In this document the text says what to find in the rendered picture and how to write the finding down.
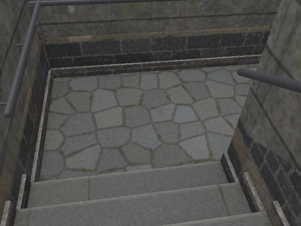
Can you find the stairs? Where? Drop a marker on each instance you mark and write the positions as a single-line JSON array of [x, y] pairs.
[[188, 195]]

